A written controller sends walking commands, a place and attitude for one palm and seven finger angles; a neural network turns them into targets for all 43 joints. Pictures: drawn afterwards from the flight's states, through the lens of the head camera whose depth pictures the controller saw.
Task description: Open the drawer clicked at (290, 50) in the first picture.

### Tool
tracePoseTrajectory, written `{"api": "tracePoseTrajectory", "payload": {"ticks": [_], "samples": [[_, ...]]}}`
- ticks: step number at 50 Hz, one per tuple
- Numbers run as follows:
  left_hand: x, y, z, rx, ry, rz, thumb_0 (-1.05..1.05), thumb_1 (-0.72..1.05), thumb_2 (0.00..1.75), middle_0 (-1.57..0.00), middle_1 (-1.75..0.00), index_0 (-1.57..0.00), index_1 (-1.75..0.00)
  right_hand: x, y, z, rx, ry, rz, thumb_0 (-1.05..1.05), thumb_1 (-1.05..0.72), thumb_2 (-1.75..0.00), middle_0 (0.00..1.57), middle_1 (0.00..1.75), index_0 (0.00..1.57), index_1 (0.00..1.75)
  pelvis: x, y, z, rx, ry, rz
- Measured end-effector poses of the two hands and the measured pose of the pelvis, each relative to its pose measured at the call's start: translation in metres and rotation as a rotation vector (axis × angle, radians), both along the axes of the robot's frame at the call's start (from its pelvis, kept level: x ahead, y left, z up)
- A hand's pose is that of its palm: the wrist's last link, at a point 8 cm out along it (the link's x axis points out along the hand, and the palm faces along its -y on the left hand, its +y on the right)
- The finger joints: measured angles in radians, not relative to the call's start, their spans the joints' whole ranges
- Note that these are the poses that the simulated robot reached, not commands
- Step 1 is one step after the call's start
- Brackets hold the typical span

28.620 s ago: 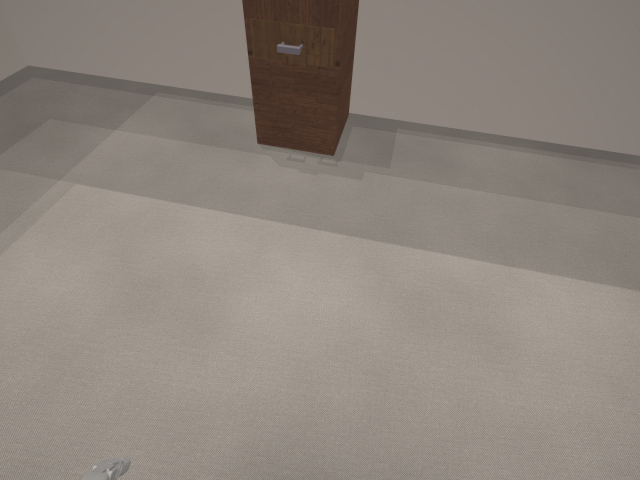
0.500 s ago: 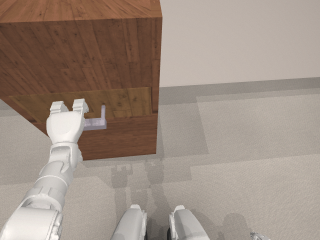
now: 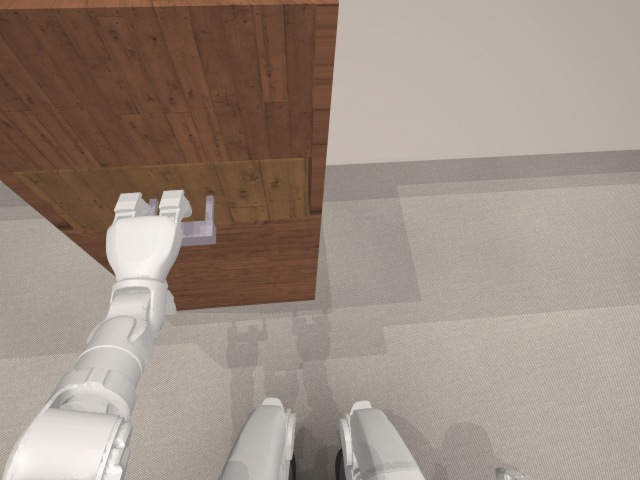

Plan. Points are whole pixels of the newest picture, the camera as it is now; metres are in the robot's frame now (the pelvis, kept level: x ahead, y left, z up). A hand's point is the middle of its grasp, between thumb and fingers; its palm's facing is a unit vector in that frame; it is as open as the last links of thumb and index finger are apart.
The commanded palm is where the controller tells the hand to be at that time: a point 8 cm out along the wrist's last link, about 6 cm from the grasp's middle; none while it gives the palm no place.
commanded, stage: lower the fingers behind the handle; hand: left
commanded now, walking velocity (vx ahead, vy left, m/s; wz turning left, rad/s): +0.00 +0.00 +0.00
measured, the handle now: (180, 219) +0.47 +0.22 -0.07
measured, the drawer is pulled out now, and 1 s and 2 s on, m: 0.00 0.00 0.02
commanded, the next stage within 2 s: close the thumb around the handle in 0.74 s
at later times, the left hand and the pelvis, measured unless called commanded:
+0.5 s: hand (161, 260) +0.42 +0.25 -0.09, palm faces -0.05 -0.03 -1.00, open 13.9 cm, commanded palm +0.40 +0.23 -0.04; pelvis -0.01 +0.00 -0.03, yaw +0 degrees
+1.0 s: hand (162, 260) +0.41 +0.24 -0.09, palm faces -0.06 -0.03 -1.00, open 13.2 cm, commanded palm +0.40 +0.22 -0.04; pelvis +0.00 +0.00 -0.01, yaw +0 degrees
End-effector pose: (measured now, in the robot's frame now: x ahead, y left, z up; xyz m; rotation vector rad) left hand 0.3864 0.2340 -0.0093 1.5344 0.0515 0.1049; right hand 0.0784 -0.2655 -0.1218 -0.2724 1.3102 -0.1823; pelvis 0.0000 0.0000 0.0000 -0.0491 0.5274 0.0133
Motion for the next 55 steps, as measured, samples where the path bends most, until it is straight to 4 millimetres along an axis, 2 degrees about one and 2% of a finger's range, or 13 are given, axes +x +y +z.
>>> {"api": "tracePoseTrajectory", "payload": {"ticks": [12,18,24,32,38,45,50,55], "samples": [[0.010,0.001,-0.001,0.046,0.061,0.074,0.00,-0.49,0.30,-0.29,-1.27,-0.32,-1.20,-0.018,0.005,-0.006,0.020,-0.003,-0.004,0.01,-0.90,-0.90,0.21,0.30,0.20,0.30,-0.012,-0.005,-0.005,0.002,-0.003,0.006],[0.012,0.010,-0.024,0.027,0.175,0.074,0.00,-0.49,0.30,-0.30,-1.24,-0.32,-1.20,-0.029,-0.002,-0.011,-0.005,0.000,-0.013,0.01,-0.90,-0.90,0.21,0.30,0.20,0.30,-0.015,-0.006,-0.014,-0.001,0.017,0.001],[0.011,0.012,-0.028,0.000,0.093,-0.005,0.00,-0.49,0.30,-0.32,-1.22,-0.30,-1.20,-0.036,-0.008,-0.024,-0.029,0.044,-0.015,0.01,-0.90,-0.90,0.21,0.30,0.20,0.30,-0.014,-0.005,-0.027,-0.008,0.043,-0.001],[0.008,0.009,-0.032,-0.007,0.031,0.034,0.00,-0.49,0.30,-0.32,-1.20,-0.30,-1.20,-0.025,0.000,-0.033,0.003,0.054,-0.013,0.01,-0.90,-0.90,0.21,0.30,0.20,0.30,-0.012,-0.002,-0.029,-0.009,0.045,0.000],[0.010,0.006,-0.028,0.014,0.074,0.058,0.00,-0.49,0.30,-0.32,-1.20,-0.31,-1.20,-0.013,0.008,-0.024,0.021,0.022,-0.007,0.01,-0.90,-0.90,0.21,0.30,0.20,0.30,-0.008,-0.003,-0.019,-0.007,0.034,0.002],[0.011,0.007,-0.023,-0.002,0.105,0.051,0.00,-0.49,0.30,-0.32,-1.20,-0.32,-1.20,-0.005,0.005,-0.012,0.007,-0.005,-0.003,0.01,-0.90,-0.90,0.21,0.30,0.20,0.30,-0.002,-0.004,-0.012,-0.007,0.026,0.001],[0.010,0.009,-0.026,0.002,0.100,0.028,0.00,-0.39,0.35,-0.32,-1.21,-0.33,-1.21,-0.004,-0.001,-0.012,-0.008,0.004,0.003,0.00,-0.90,-0.90,0.21,0.30,0.20,0.30,0.000,-0.004,-0.013,-0.008,0.030,0.001],[0.009,0.009,-0.029,-0.009,0.071,0.029,0.00,-0.20,0.43,-0.33,-1.23,-0.34,-1.23,-0.005,-0.004,-0.016,-0.013,0.022,0.006,0.01,-0.90,-0.90,0.21,0.30,0.20,0.30,-0.001,-0.003,-0.017,-0.008,0.036,0.001]]}}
